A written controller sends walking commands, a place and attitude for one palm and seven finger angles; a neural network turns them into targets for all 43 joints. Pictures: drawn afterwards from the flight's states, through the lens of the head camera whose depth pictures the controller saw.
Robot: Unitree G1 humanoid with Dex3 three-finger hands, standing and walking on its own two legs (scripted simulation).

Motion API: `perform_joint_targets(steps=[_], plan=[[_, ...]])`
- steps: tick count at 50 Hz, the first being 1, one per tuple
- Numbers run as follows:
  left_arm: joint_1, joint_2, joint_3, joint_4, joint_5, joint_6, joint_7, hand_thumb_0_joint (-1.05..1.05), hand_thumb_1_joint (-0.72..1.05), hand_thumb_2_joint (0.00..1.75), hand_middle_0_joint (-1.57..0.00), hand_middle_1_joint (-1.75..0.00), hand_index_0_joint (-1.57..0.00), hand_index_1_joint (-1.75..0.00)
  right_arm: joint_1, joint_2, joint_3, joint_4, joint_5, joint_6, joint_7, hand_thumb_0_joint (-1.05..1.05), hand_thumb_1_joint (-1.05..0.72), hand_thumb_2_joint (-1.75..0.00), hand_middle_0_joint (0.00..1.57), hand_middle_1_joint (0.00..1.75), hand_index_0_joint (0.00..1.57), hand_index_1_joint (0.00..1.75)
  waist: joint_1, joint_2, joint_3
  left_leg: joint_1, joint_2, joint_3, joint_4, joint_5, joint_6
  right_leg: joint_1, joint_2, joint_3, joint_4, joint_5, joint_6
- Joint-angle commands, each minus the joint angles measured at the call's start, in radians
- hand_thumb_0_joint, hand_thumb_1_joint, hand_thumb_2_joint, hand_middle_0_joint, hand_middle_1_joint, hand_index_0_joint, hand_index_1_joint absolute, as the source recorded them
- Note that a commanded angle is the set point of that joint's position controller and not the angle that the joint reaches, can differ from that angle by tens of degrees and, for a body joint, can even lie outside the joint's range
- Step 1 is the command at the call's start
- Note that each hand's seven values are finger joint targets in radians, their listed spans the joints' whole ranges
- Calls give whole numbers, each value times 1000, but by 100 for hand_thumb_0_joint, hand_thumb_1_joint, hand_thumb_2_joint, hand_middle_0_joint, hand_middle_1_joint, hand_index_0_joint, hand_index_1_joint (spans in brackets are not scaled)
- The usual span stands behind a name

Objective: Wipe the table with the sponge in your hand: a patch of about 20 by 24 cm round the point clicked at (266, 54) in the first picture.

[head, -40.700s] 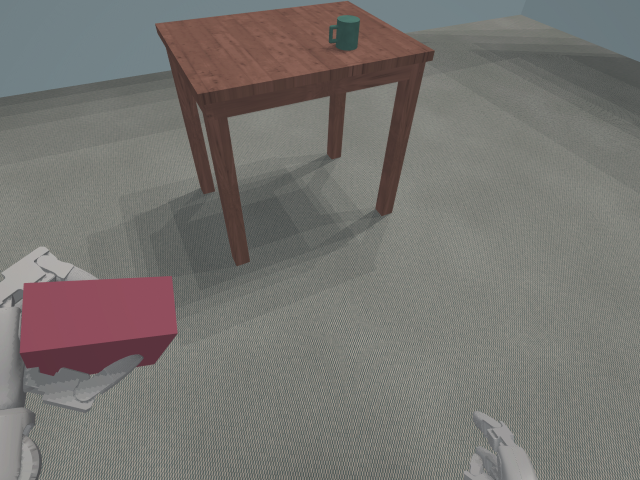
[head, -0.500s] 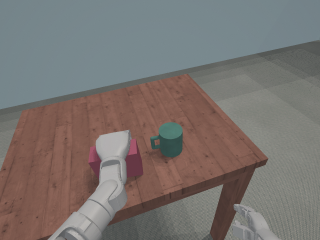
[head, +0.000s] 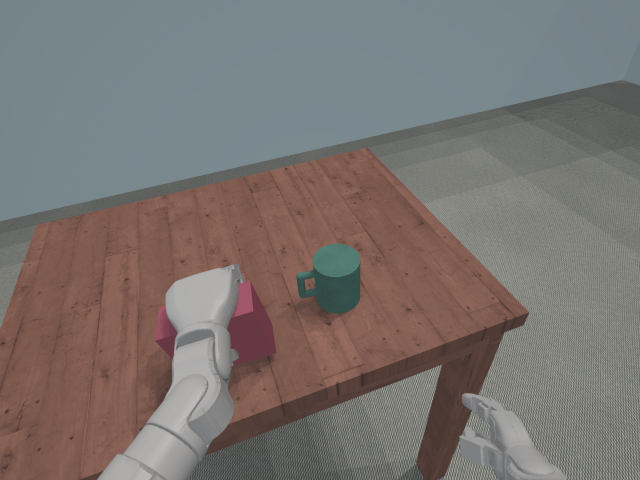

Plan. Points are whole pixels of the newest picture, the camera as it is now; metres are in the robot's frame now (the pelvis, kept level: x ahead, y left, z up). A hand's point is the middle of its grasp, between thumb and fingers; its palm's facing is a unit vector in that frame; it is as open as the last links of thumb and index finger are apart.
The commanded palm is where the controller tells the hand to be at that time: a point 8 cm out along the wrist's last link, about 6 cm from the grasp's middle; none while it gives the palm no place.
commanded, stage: slide back across to the middle lane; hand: left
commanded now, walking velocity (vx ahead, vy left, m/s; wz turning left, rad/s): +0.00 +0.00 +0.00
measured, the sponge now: (223, 337) +0.30 +0.18 +0.02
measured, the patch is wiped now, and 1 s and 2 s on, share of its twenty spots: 1.00 1.00 1.00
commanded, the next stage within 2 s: wipe forward along the middle lane in 0.24 s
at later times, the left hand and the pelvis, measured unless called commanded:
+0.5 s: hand (192, 332) +0.29 +0.21 +0.05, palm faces -0.02 -0.09 -1.00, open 9.6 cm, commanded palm +0.27 +0.23 +0.10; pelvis -0.01 -0.01 +0.00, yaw +0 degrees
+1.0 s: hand (184, 304) +0.34 +0.24 +0.05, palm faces -0.09 -0.03 -1.00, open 9.6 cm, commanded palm +0.32 +0.26 +0.09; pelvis -0.02 -0.03 +0.00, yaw +1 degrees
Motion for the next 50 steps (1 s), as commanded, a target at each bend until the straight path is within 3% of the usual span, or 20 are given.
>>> perform_joint_targets(steps=[1,5,9,10,13,15,17,24,25,26,29,30,31,35,39,40,44,45,47,50], plan=[[-155,150,113,-126,7,21,-6,0,10,130,-120,-160,-120,-160,-258,-92,-33,-190,0,-61,-12,0,-90,-90,20,30,20,30,34,-130,-125,68,-44,-18,-27,241,54,36,-10,52,-79,349,-17],[-118,201,161,-128,19,1,-14,0,10,130,-120,-160,-120,-160,-258,-97,-33,-187,-3,-75,-20,0,-90,-90,20,30,20,30,43,-127,-115,68,-47,-25,-30,233,52,31,-6,78,-90,340,-21],[-101,193,154,-118,17,-11,-17,0,10,130,-120,-160,-120,-160,-252,-93,-32,-185,-2,-89,-27,0,-90,-90,20,30,20,30,40,-121,-95,65,-50,-18,-34,208,53,24,-10,73,-102,300,-15],[-107,239,197,-118,24,-16,-16,0,10,130,-120,-160,-120,-160,-251,-100,-34,-179,-5,-89,-29,0,-90,-90,20,30,20,30,42,-128,-98,69,-49,-24,-35,209,53,23,-5,93,-107,297,-20],[-112,223,184,-114,12,-25,-20,0,10,130,-120,-160,-120,-160,-246,-98,-33,-179,-4,-98,-39,0,-90,-90,20,30,20,30,36,-138,-88,67,-52,-14,-34,188,56,21,-12,90,-119,275,-10],[-116,305,253,-105,17,-31,-18,0,10,130,-120,-160,-120,-160,-249,-106,-31,-170,-9,-100,-50,0,-90,-90,20,30,20,30,45,-121,-79,70,-53,-24,-38,177,54,15,-10,111,-131,245,-15],[-152,244,199,-93,16,-36,-27,0,10,130,-120,-160,-120,-160,-239,-100,-30,-169,-5,-106,-54,0,-90,-90,20,30,20,30,28,-132,-67,65,-51,-17,-40,168,57,4,-14,91,-133,231,-9],[-286,286,222,37,28,-86,-42,0,10,130,-120,-160,-120,-160,-187,-113,-31,-137,-11,-121,-83,0,-90,-90,20,30,20,30,4,-145,-53,41,-54,-17,-35,130,58,-35,-18,91,-143,205,-3],[-315,340,268,45,37,-101,-42,0,10,130,-120,-160,-120,-160,-177,-121,-34,-128,-15,-122,-87,0,-90,-90,20,30,20,30,7,-137,-64,45,-54,-24,-36,130,57,-36,-14,107,-145,202,-9],[-325,298,237,54,36,-115,-41,0,10,130,-120,-160,-120,-160,-167,-114,-36,-132,-13,-125,-89,0,-90,-90,20,30,20,30,3,-128,-93,39,-56,-16,-29,141,60,-20,-19,90,-127,233,-6],[-302,277,242,103,24,-156,-37,0,10,130,-120,-160,-120,-160,-136,-115,-43,-127,-15,-134,-93,0,-90,-90,20,30,20,30,4,-155,-119,27,-55,-15,-14,166,60,-7,-19,79,-111,319,0],[-303,322,282,123,30,-166,-34,0,10,130,-120,-160,-120,-160,-128,-122,-45,-121,-18,-133,-94,0,-90,-90,20,30,20,30,6,-159,-119,22,-53,-20,-16,164,58,-10,-16,95,-114,318,-4],[-318,285,248,136,27,-173,-34,0,10,130,-120,-160,-120,-160,-117,-118,-45,-122,-17,-133,-96,0,-90,-90,20,30,20,30,-4,-166,-127,11,-53,-13,-10,162,60,-8,-21,80,-106,326,3],[-366,367,305,231,35,-196,-33,0,10,130,-120,-160,-120,-160,-87,-134,-48,-103,-18,-135,-103,0,-90,-90,20,30,20,30,-10,-179,-96,-27,-52,-18,-3,131,59,-39,-22,105,-115,306,6],[-440,357,278,326,43,-228,-33,0,10,130,-120,-160,-120,-160,-51,-134,-48,-91,-14,-135,-110,0,-90,-90,20,30,20,30,-29,-160,-80,-68,-53,-16,12,97,59,-79,-27,84,-108,246,11],[-448,400,321,326,44,-239,-31,0,10,130,-120,-160,-120,-160,-45,-139,-51,-92,-16,-134,-111,0,-90,-90,20,30,20,30,-19,-162,-105,-71,-51,-23,8,97,58,-71,-24,98,-110,236,8],[-474,378,299,373,37,-275,-19,0,10,130,-120,-160,-120,-160,-11,-138,-59,-91,-16,-136,-113,0,-90,-90,20,30,20,30,-35,-161,-140,-94,-49,-12,36,103,63,-61,-34,94,-93,293,19],[-487,430,346,379,37,-285,-16,0,10,130,-120,-160,-120,-160,-2,-142,-59,-88,-16,-136,-113,0,-90,-90,20,30,20,30,-31,-168,-151,-102,-47,-22,32,102,62,-56,-31,108,-96,286,16],[-543,407,309,412,45,-301,-10,0,10,130,-120,-160,-120,-160,18,-142,-60,-81,-15,-136,-112,0,-90,-90,20,30,20,30,-53,-156,-128,-118,-45,-16,41,91,65,-81,-33,92,-88,278,20],[-539,465,365,448,43,-321,1,0,10,130,-120,-160,-120,-160,36,-147,-65,-78,-17,-137,-112,0,-90,-90,20,30,20,30,-38,-163,-164,-139,-43,-21,47,93,63,-59,-37,113,-87,291,20]])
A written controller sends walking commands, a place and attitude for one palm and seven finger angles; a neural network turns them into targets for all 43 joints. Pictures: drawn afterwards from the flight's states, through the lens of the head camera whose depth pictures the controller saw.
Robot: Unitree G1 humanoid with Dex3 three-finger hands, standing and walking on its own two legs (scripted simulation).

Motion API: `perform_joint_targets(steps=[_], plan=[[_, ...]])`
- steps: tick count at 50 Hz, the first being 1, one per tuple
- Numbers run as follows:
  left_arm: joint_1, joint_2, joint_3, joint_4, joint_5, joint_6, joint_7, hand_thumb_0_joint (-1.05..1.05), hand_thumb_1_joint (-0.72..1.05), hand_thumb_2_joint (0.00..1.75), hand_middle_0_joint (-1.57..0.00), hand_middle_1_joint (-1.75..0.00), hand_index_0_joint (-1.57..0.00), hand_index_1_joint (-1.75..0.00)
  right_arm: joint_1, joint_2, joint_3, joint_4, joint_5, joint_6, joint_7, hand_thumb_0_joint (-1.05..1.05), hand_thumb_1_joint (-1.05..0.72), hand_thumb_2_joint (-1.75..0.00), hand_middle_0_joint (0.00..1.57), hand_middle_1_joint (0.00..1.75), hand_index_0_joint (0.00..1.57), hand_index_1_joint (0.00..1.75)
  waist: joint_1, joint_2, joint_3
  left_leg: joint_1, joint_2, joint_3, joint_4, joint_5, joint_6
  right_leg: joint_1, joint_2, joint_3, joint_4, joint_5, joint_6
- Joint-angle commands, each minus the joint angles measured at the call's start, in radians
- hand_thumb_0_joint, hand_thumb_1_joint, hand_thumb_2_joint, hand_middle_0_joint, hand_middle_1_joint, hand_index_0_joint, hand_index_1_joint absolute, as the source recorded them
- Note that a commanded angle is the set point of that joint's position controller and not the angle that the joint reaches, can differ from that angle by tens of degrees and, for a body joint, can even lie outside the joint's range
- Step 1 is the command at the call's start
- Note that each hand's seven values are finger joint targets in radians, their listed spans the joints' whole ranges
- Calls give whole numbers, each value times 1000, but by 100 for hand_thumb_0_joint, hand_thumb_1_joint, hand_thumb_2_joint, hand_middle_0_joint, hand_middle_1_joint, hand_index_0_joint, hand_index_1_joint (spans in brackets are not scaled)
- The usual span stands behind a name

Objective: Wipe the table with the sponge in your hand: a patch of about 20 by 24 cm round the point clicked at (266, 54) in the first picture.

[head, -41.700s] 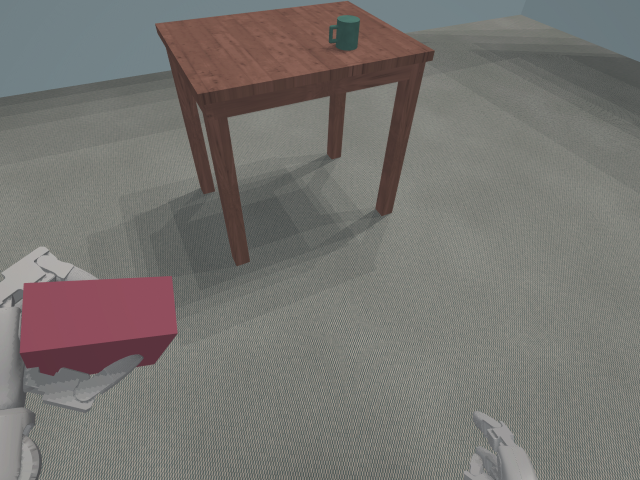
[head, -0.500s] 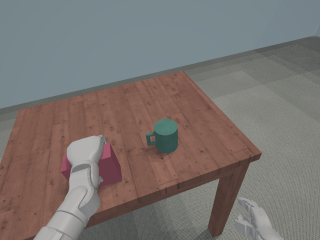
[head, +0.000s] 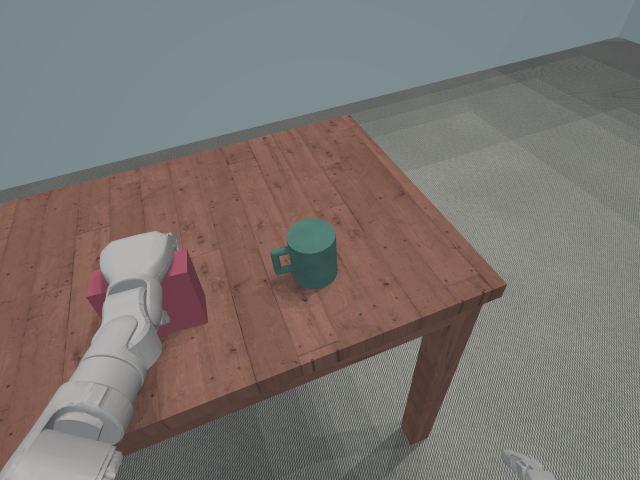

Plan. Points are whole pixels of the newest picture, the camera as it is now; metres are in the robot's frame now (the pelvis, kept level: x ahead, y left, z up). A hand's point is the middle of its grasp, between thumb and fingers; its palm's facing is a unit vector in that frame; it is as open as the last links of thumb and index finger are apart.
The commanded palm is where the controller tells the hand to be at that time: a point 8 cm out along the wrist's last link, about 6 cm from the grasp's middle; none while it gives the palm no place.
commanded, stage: wipe forward along the middle lane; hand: left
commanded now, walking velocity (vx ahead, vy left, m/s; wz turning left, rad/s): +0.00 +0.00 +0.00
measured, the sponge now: (157, 305) +0.35 +0.27 +0.02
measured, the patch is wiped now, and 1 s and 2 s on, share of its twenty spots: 1.00 1.00 1.00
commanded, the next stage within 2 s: slide back across to the first lane in 0.96 s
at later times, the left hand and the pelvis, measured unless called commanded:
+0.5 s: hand (141, 259) +0.41 +0.30 +0.06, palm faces -0.12 -0.01 -0.99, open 9.6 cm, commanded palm +0.40 +0.31 +0.10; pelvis -0.01 +0.01 -0.01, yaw +0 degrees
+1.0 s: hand (137, 239) +0.45 +0.33 +0.06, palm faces -0.11 +0.01 -0.99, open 9.6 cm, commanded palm +0.45 +0.32 +0.09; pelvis +0.00 +0.05 -0.01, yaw +0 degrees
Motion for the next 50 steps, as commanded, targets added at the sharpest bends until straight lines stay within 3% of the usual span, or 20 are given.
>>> perform_joint_targets(steps=[1,4,5,6,9,10,14,15,17,20,22,25,27,30,32,36,37,42,45,50], plan=[[-292,294,110,-3,30,-8,53,0,10,130,-120,-160,-120,-160,-102,-115,-41,-140,-5,-40,-7,0,-90,-90,20,30,20,30,-5,-154,-168,4,-73,23,5,75,43,82,-74,145,-112,275,61],[-350,309,103,53,31,-23,58,0,10,130,-120,-160,-120,-160,-86,-118,-40,-133,-3,-41,-7,0,-90,-90,20,30,20,30,-20,-149,-140,-28,-71,25,13,43,43,57,-80,155,-120,229,66],[-376,358,143,64,35,-31,59,0,10,130,-120,-160,-120,-160,-82,-121,-39,-129,-3,-39,-8,0,-90,-90,20,30,20,30,-16,-147,-137,-34,-70,13,6,35,42,44,-73,157,-125,187,61],[-407,341,116,84,41,-40,61,0,10,130,-120,-160,-120,-160,-68,-121,-41,-125,-3,-41,-8,0,-90,-90,20,30,20,30,-28,-132,-143,-37,-68,19,11,30,44,39,-77,148,-120,178,63],[-426,358,123,128,43,-57,68,0,10,130,-120,-160,-120,-160,-49,-122,-44,-121,-4,-43,-6,0,-90,-90,20,30,20,30,-32,-119,-167,-52,-66,23,28,30,43,44,-83,160,-118,190,65],[-447,394,155,135,43,-65,70,0,10,130,-120,-160,-120,-160,-44,-125,-45,-116,-4,-42,-5,0,-90,-90,20,30,20,30,-29,-130,-185,-61,-64,14,26,32,42,52,-81,168,-117,188,63],[-484,388,133,192,47,-80,74,0,10,130,-120,-160,-120,-160,-17,-130,-47,-110,-4,-44,1,0,-90,-90,20,30,20,30,-50,-120,-189,-78,-58,20,44,32,43,46,-89,170,-109,227,68],[-494,423,165,199,50,-86,74,0,10,130,-120,-160,-120,-160,-8,-132,-48,-107,-4,-42,3,0,-90,-90,20,30,20,30,-43,-128,-205,-89,-59,11,40,38,43,55,-82,167,-104,232,65],[-514,380,122,216,60,-94,76,0,10,130,-120,-160,-120,-160,5,-131,-51,-104,-4,-43,6,0,-90,-90,20,30,20,30,-58,-96,-200,-77,-58,18,47,42,46,27,-80,146,-94,239,64],[-541,433,167,229,59,-105,81,0,10,130,-120,-160,-120,-160,23,-136,-53,-101,-8,-43,8,0,-90,-90,20,30,20,30,-54,-108,-239,-93,-56,11,52,53,45,48,-78,149,-88,263,63],[-546,417,146,254,59,-106,86,0,10,130,-120,-160,-120,-160,36,-138,-55,-96,-8,-44,9,0,-90,-90,20,30,20,30,-70,-129,-231,-102,-56,18,62,45,47,40,-81,146,-85,277,70],[-585,450,166,263,65,-106,88,0,10,130,-120,-160,-120,-160,46,-142,-54,-89,-6,-42,12,0,-90,-90,20,30,20,30,-70,-103,-248,-104,-58,14,58,67,47,39,-72,131,-76,301,65],[-607,417,127,281,74,-101,89,0,10,130,-120,-160,-120,-160,55,-142,-54,-86,-6,-43,16,0,-90,-90,20,30,20,30,-84,-76,-216,-92,-58,18,59,49,49,-7,-67,115,-80,254,65],[-655,414,126,284,77,-101,88,0,10,130,-120,-160,-120,-160,67,-139,-55,-81,-8,-44,16,0,-90,-90,20,30,20,30,-85,-62,-252,-73,-55,13,54,75,49,-10,-63,99,-72,269,59],[-650,379,101,306,81,-100,90,0,10,130,-120,-160,-120,-160,84,-140,-59,-76,-11,-43,18,0,-90,-90,20,30,20,30,-96,-77,-253,-61,-55,17,63,86,50,-25,-59,88,-66,282,61],[-679,384,115,317,83,-102,104,0,10,130,-120,-160,-120,-160,103,-141,-62,-65,-16,-42,20,0,-90,-90,20,30,20,30,-96,-93,-284,-48,-52,11,62,112,48,-33,-50,68,-54,296,59],[-668,340,85,331,82,-97,106,0,10,130,-120,-160,-120,-160,104,-137,-64,-67,-17,-42,21,0,-90,-90,20,30,20,30,-103,-95,-275,-45,-53,16,65,115,48,-44,-48,63,-54,298,60],[-693,367,113,375,86,-81,127,0,10,130,-120,-160,-120,-160,115,-143,-65,-52,-22,-40,24,0,-90,-90,20,30,20,30,-104,-110,-268,-49,-49,9,62,118,44,-71,-44,46,-47,276,59],[-767,311,64,372,96,-69,131,0,10,130,-120,-160,-120,-160,113,-135,-62,-51,-21,-41,27,0,-90,-90,20,30,20,30,-117,-62,-254,-16,-42,-8,50,120,41,-133,-35,29,-47,223,50],[-860,361,87,433,106,-48,143,0,10,130,-120,-160,-120,-160,136,-142,-58,-37,-27,-50,26,0,-90,-90,20,30,20,30,-129,-68,-262,-23,-34,-28,47,91,38,-181,-29,16,-39,145,47]])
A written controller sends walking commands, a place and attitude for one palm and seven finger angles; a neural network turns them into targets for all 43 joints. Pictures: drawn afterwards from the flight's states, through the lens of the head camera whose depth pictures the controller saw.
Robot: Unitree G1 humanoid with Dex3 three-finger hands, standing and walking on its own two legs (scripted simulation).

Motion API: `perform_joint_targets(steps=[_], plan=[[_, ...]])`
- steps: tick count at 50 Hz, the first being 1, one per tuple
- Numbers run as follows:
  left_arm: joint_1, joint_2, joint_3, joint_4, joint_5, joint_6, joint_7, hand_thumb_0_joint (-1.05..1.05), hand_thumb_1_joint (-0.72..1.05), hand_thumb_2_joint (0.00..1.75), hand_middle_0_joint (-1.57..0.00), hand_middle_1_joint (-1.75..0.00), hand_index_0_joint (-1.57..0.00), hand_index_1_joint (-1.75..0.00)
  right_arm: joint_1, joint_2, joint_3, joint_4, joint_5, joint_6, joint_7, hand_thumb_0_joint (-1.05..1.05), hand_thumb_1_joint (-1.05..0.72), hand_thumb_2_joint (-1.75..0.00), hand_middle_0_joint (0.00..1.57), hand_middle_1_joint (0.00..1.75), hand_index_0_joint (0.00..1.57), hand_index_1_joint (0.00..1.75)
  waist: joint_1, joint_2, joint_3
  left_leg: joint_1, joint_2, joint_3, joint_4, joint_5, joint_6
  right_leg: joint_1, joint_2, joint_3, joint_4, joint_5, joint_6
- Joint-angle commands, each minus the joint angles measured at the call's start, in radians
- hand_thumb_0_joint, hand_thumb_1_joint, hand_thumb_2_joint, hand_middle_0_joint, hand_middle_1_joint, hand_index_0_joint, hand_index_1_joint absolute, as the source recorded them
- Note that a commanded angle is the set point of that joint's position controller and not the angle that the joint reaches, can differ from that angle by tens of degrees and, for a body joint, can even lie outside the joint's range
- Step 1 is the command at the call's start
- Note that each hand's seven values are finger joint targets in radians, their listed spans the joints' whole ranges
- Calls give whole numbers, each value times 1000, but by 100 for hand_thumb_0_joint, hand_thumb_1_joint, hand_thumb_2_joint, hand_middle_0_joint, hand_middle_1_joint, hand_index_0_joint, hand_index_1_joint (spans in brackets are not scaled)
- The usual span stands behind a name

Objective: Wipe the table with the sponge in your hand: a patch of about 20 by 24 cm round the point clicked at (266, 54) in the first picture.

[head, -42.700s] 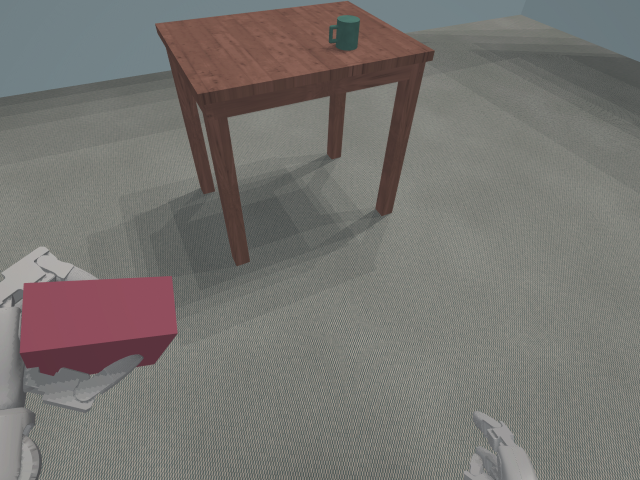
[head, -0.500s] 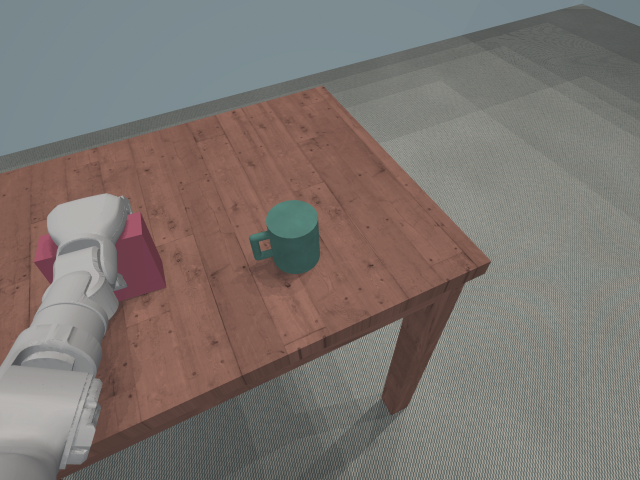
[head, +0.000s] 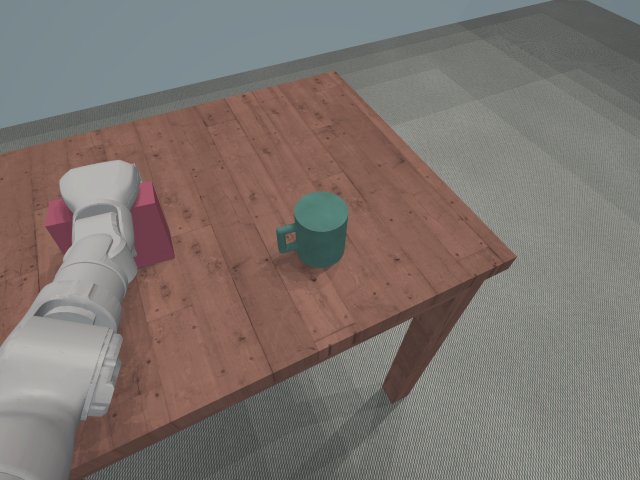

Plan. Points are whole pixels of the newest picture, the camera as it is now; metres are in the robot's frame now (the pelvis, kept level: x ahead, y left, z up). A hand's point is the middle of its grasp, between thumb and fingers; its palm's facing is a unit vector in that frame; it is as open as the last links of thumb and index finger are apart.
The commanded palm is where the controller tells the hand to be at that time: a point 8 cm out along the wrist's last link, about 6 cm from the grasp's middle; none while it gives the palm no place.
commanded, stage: slide back across to the first lane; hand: left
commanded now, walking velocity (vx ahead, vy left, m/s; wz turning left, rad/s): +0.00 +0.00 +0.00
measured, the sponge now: (120, 240) +0.44 +0.28 +0.03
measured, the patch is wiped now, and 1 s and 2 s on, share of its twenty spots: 1.00 1.00 1.00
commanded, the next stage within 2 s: wipe back along the first lane in 0.70 s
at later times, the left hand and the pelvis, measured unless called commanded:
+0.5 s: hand (83, 210) +0.46 +0.32 +0.07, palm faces -0.10 -0.01 -0.99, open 9.6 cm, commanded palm +0.43 +0.32 +0.12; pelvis +0.01 +0.02 +0.00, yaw -1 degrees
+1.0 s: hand (56, 232) +0.42 +0.35 +0.07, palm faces -0.10 -0.01 -0.99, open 9.6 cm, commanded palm +0.39 +0.34 +0.11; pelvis +0.03 +0.01 +0.01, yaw +0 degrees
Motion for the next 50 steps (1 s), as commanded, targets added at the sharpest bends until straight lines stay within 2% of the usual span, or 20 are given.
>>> perform_joint_targets(steps=[1,2,6,8,10,12,14,17,19,25,30,32,34,38,40,41,42,44,48,50], plan=[[-444,254,7,-58,36,43,50,0,10,130,-120,-160,-120,-160,51,-164,-50,-69,-8,-29,-12,0,-90,-90,20,30,20,30,-45,-39,-227,203,-3,-29,-56,104,31,-18,3,8,-72,119,-20],[-464,229,-10,-54,37,46,50,0,10,130,-120,-160,-120,-160,62,-162,-53,-66,-12,-33,-10,0,-90,-90,20,30,20,30,-51,-28,-239,214,0,-29,-52,106,30,-32,6,2,-69,116,-20],[-443,279,40,-78,34,42,49,0,10,130,-120,-160,-120,-160,70,-158,-57,-75,-15,-32,-4,0,-90,-90,20,30,20,30,-14,26,-337,261,3,-38,-42,173,24,8,11,0,-52,152,-28],[-422,321,66,-92,42,42,51,0,10,130,-120,-160,-120,-160,71,-162,-57,-83,-13,-28,-2,0,-90,-90,20,30,20,30,0,20,-342,260,1,-37,-46,176,24,28,12,0,-54,154,-29],[-431,307,63,-119,35,41,47,0,10,130,-120,-160,-120,-160,67,-158,-57,-89,-12,-30,-1,0,-90,-90,20,30,20,30,6,26,-349,281,5,-49,-56,206,21,33,14,-9,-55,167,-34],[-392,361,94,-111,40,47,48,0,10,130,-120,-160,-120,-160,67,-168,-58,-88,-9,-26,-1,0,-90,-90,20,30,20,30,13,4,-331,275,1,-45,-61,189,24,51,14,-5,-64,152,-30],[-403,352,79,-138,41,48,45,0,10,130,-120,-160,-120,-160,60,-165,-56,-92,-6,-28,1,0,-90,-90,20,30,20,30,11,26,-311,281,-1,-43,-75,169,25,53,14,-6,-78,133,-31],[-369,399,108,-144,38,46,32,0,10,130,-120,-160,-120,-160,54,-172,-55,-92,-5,-29,0,0,-90,-90,20,30,20,30,23,26,-299,288,-1,-42,-85,183,27,80,13,-6,-85,148,-33],[-357,380,84,-146,44,43,17,0,10,130,-120,-160,-120,-160,52,-171,-54,-96,-1,-28,0,0,-90,-90,20,30,20,30,16,16,-268,287,-3,-43,-94,167,28,76,12,-8,-97,135,-33],[-273,369,99,-231,20,-19,-29,0,10,130,-120,-160,-120,-160,48,-170,-63,-114,0,-28,-5,0,-90,-90,20,30,20,30,36,28,-305,358,2,-49,-92,286,25,114,11,-6,-102,226,-42],[-208,359,103,-305,14,-52,-40,0,10,130,-120,-160,-120,-160,31,-171,-66,-122,1,-14,-3,0,-90,-90,20,30,20,30,46,39,-288,386,1,-43,-88,356,24,126,12,-7,-105,278,-47],[-162,391,130,-303,19,-50,-36,0,10,130,-120,-160,-120,-160,29,-178,-69,-119,-1,-4,-1,0,-90,-90,20,30,20,30,52,20,-279,383,-5,-38,-80,372,25,139,11,-7,-101,299,-47],[-183,370,103,-326,22,-47,-39,0,10,130,-120,-160,-120,-160,16,-177,-66,-122,1,1,-2,0,-90,-90,20,30,20,30,42,37,-259,389,-6,-37,-83,367,25,127,9,-8,-105,295,-47],[-186,432,140,-342,30,-48,-47,0,10,130,-120,-160,-120,-160,3,-183,-64,-123,-1,12,-5,0,-90,-90,20,30,20,30,47,40,-275,391,-14,-30,-78,387,30,159,4,-1,-104,337,-49],[-163,433,148,-349,25,-53,-56,0,10,130,-120,-160,-120,-160,-4,-182,-63,-130,0,16,-7,0,-90,-90,20,30,20,30,55,31,-283,391,-15,-32,-78,407,30,177,3,-2,-104,357,-50],[-147,399,122,-351,25,-56,-62,0,10,130,-120,-160,-120,-160,-5,-179,-65,-131,-1,16,-8,0,-90,-90,20,30,20,30,49,38,-285,402,-16,-24,-71,417,33,175,2,1,-102,373,-48],[-89,376,120,-349,17,-56,-66,0,10,130,-120,-160,-120,-160,-6,-176,-68,-137,-2,16,-6,0,-90,-90,20,30,20,30,59,25,-286,405,-15,-22,-68,430,33,181,2,-3,-103,382,-47],[-36,368,125,-367,6,-61,-76,0,10,130,-120,-160,-120,-160,-12,-178,-68,-145,-2,21,-5,0,-90,-90,20,30,20,30,62,5,-297,403,-16,-19,-63,450,33,203,2,2,-103,422,-47],[36,295,89,-448,-18,-61,-85,0,10,130,-120,-160,-120,-160,-37,-173,-72,-164,2,28,-1,0,-90,-90,20,30,20,30,67,1,-294,423,-14,-18,-63,481,36,213,0,1,-107,448,-45],[82,321,125,-475,-32,-55,-86,0,10,130,-120,-160,-120,-160,-54,-176,-69,-169,5,33,-1,0,-90,-90,20,30,20,30,79,4,-285,412,-17,-23,-68,492,33,235,-1,2,-109,464,-48]])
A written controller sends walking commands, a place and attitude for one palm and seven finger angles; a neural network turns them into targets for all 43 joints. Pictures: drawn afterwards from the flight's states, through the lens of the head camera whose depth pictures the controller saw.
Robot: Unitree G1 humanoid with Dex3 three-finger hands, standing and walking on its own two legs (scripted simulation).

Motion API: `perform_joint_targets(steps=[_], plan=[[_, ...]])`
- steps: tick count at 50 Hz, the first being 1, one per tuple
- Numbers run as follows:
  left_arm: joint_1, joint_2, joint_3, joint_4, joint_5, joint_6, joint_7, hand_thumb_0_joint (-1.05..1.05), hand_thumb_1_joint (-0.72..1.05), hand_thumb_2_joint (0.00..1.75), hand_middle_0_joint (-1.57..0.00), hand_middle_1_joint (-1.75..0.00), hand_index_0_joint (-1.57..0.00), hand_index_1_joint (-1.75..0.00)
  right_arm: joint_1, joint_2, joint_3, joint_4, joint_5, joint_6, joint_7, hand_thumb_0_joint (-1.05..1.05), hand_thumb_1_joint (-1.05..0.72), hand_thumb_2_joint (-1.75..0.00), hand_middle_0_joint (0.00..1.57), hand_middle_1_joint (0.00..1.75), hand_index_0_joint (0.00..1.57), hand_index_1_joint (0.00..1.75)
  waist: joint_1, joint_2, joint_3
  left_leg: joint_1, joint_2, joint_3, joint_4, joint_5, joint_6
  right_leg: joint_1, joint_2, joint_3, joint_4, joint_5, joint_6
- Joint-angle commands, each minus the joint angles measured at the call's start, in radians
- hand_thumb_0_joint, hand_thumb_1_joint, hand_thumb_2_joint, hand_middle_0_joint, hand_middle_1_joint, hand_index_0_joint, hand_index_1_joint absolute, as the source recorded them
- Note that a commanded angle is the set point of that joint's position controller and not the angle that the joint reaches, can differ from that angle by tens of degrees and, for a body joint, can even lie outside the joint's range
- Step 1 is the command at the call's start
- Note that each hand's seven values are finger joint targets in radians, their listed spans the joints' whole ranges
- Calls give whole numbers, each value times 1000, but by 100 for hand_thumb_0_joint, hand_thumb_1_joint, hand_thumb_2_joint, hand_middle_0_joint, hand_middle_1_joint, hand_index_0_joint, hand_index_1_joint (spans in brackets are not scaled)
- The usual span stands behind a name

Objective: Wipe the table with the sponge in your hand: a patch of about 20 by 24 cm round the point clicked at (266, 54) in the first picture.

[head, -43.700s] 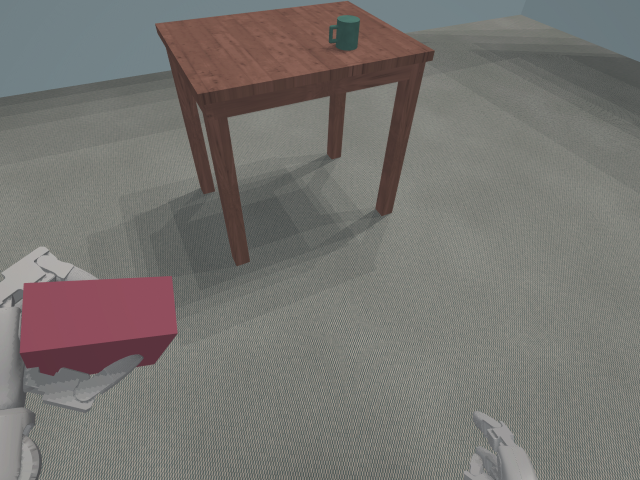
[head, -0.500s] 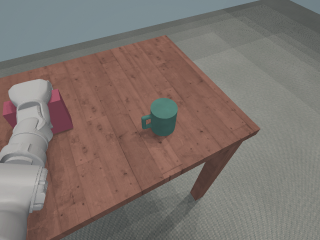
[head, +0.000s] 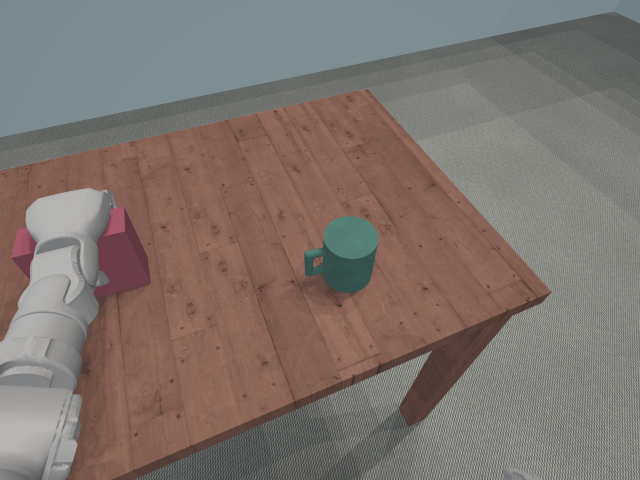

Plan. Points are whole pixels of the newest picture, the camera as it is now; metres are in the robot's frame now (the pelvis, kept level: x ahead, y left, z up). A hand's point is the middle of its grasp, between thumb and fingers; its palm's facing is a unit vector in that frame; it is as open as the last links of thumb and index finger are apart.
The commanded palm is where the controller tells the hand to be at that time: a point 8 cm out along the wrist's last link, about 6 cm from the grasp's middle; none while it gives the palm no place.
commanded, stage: wipe back along the first lane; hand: left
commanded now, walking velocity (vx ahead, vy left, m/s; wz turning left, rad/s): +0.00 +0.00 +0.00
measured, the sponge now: (93, 266) +0.38 +0.34 +0.02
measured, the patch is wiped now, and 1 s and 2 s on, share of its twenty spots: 1.00 1.00 1.00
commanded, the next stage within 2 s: lift the sponge slowly off the table in 1.44 s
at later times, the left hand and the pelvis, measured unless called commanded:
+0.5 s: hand (87, 273) +0.35 +0.32 +0.06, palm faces -0.05 -0.02 -1.00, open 9.6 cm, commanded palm +0.31 +0.31 +0.09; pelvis +0.00 +0.00 +0.00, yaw +0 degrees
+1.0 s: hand (82, 310) +0.30 +0.30 +0.06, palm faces -0.02 -0.03 -1.00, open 9.6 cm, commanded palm +0.26 +0.29 +0.09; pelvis +0.00 +0.00 +0.01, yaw +1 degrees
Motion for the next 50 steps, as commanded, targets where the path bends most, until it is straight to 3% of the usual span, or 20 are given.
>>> perform_joint_targets(steps=[1,4,5,13,16,17,20,23,25,27,30,32,35,38,39,40,42,45,47,50], plan=[[-183,216,34,-179,-9,12,2,0,10,130,-120,-160,-120,-160,-16,-153,-52,-107,-2,-15,-8,0,-90,-90,20,30,20,30,11,7,-296,278,-2,-21,-2,510,21,88,12,-7,-6,480,-59],[-169,198,12,-172,-6,32,-3,0,10,130,-120,-160,-120,-160,-33,-155,-46,-105,3,-12,-11,0,-90,-90,20,30,20,30,0,-33,-230,237,-9,-19,-20,424,22,79,9,-8,-20,436,-56],[-147,211,33,-181,-11,35,-4,0,10,130,-120,-160,-120,-160,-38,-154,-45,-107,4,-12,-10,0,-90,-90,20,30,20,30,16,-24,-233,239,-9,-22,-28,427,23,93,10,-7,-23,434,-61],[-20,159,9,-213,-30,48,-18,0,10,130,-120,-160,-120,-160,-63,-146,-41,-132,8,-16,-13,0,-90,-90,20,30,20,30,29,-40,-225,229,-13,-21,-38,373,22,106,10,-9,-31,385,-60],[-28,155,3,-241,-35,56,-19,0,10,130,-120,-160,-120,-160,-77,-148,-38,-136,10,-14,-15,0,-90,-90,20,30,20,30,24,-41,-199,229,-12,-25,-51,343,23,92,10,-11,-39,342,-59],[-19,125,-17,-256,-40,60,-21,0,10,130,-120,-160,-120,-160,-82,-144,-38,-142,11,-17,-15,0,-90,-90,20,30,20,30,24,-46,-197,233,-12,-24,-51,342,23,92,10,-12,-43,346,-59],[50,137,13,-301,-49,68,-17,0,10,130,-120,-160,-120,-160,-99,-144,-38,-150,11,-19,-11,0,-90,-90,20,30,20,30,43,-31,-210,244,-9,-33,-55,370,20,113,12,-10,-39,359,-64],[131,87,-14,-347,-65,83,-15,0,10,130,-120,-160,-120,-160,-115,-137,-38,-164,13,-22,-6,0,-90,-90,20,30,20,30,46,-35,-197,250,-8,-30,-55,373,18,118,12,-16,-40,360,-62],[164,132,34,-383,-72,95,-11,0,10,130,-120,-160,-120,-160,-129,-143,-37,-166,12,-22,-7,0,-90,-90,20,30,20,30,58,-51,-197,241,-9,-37,-63,371,17,142,13,-10,-40,368,-63],[176,90,0,-411,-84,111,-13,0,10,130,-120,-160,-120,-160,-144,-136,-34,-173,15,-24,-8,0,-90,-90,20,30,20,30,50,-67,-168,238,-10,-29,-70,342,19,137,11,-14,-50,355,-57],[208,127,31,-456,-85,131,-15,0,10,130,-120,-160,-120,-160,-167,-140,-28,-176,15,-24,-9,0,-90,-90,20,30,20,30,64,-40,-155,242,-12,-35,-82,337,16,149,11,-7,-54,342,-62],[252,84,5,-478,-95,143,-19,0,10,130,-120,-160,-120,-160,-174,-128,-26,-184,17,-29,-9,0,-90,-90,20,30,20,30,64,-57,-147,251,-10,-36,-85,343,16,152,12,-18,-54,338,-59],[233,88,4,-521,-98,154,-25,0,10,130,-120,-160,-120,-160,-194,-132,-22,-185,15,-28,-13,0,-90,-90,20,30,20,30,63,-48,-131,261,-7,-43,-100,317,13,140,15,-13,-65,299,-61],[293,27,-38,-549,-103,160,-27,0,10,130,-120,-160,-120,-160,-203,-120,-21,-194,16,-36,-9,0,-90,-90,20,30,20,30,65,-36,-125,277,-5,-46,-96,333,10,136,14,-22,-62,299,-62],[312,29,-32,-564,-106,162,-27,0,10,130,-120,-160,-120,-160,-207,-120,-21,-196,15,-37,-8,0,-90,-90,20,30,20,30,69,-45,-138,281,-5,-44,-96,337,11,148,14,-20,-63,310,-61],[326,80,15,-581,-109,163,-24,0,10,130,-120,-160,-120,-160,-213,-127,-19,-196,12,-36,-9,0,-90,-90,20,30,20,30,78,-48,-143,277,-4,-48,-103,329,10,162,15,-13,-63,305,-64],[288,21,-45,-590,-106,174,-28,0,10,130,-120,-160,-120,-160,-219,-118,-15,-196,15,-37,-12,0,-90,-90,20,30,20,30,58,-64,-117,276,-6,-45,-102,318,10,142,15,-19,-67,300,-59],[360,45,-7,-633,-110,178,-22,0,10,130,-120,-160,-120,-160,-234,-120,-16,-203,10,-42,-9,0,-90,-90,20,30,20,30,84,-42,-142,292,-5,-50,-105,346,8,167,16,-10,-62,318,-64],[375,0,-47,-652,-114,185,-25,0,10,130,-120,-160,-120,-160,-237,-112,-13,-206,12,-46,-7,0,-90,-90,20,30,20,30,73,-60,-136,291,-5,-47,-100,352,8,170,13,-17,-60,336,-60],[406,27,-17,-685,-117,195,-26,0,10,130,-120,-160,-120,-160,-252,-117,-12,-205,10,-47,-6,0,-90,-90,20,30,20,30,82,-59,-129,295,-4,-49,-107,351,8,177,16,-6,-62,337,-62]])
